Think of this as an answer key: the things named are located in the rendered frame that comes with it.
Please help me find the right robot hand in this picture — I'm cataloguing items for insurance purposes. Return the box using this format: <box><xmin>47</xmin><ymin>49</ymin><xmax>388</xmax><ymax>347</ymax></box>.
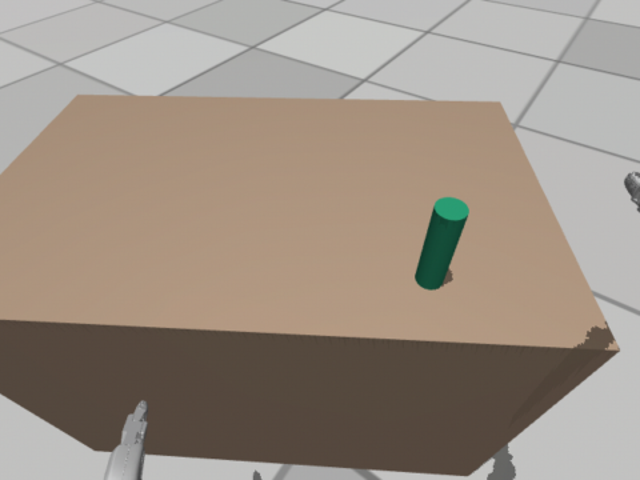
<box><xmin>624</xmin><ymin>172</ymin><xmax>640</xmax><ymax>213</ymax></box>

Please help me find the left robot hand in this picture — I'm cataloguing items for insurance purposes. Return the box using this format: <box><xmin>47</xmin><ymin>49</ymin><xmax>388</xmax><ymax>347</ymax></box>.
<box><xmin>104</xmin><ymin>400</ymin><xmax>148</xmax><ymax>480</ymax></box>

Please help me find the can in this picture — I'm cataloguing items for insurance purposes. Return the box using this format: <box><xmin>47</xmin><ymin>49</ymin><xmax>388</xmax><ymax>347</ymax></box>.
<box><xmin>415</xmin><ymin>197</ymin><xmax>469</xmax><ymax>290</ymax></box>

